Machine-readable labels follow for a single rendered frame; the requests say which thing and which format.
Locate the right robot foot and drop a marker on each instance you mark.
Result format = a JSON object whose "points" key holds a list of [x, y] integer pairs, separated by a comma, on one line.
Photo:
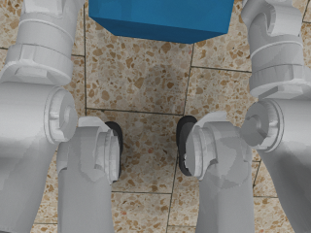
{"points": [[184, 126]]}

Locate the robot foot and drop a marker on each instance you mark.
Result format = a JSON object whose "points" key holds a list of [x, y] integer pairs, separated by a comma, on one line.
{"points": [[184, 126], [117, 132]]}

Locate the right robot upper arm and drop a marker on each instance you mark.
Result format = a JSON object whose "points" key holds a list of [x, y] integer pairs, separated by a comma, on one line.
{"points": [[280, 130]]}

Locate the left robot foot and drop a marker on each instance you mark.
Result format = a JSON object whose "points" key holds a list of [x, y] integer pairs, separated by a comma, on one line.
{"points": [[117, 132]]}

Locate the left robot forearm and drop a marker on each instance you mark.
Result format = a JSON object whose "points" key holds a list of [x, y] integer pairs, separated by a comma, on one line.
{"points": [[45, 38]]}

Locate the right robot forearm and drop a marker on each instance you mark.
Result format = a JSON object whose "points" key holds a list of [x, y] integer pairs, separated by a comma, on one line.
{"points": [[276, 50]]}

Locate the carton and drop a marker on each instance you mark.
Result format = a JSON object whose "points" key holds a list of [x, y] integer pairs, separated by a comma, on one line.
{"points": [[175, 21]]}

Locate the left robot upper arm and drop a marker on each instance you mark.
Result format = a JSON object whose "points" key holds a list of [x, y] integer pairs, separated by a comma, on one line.
{"points": [[34, 119]]}

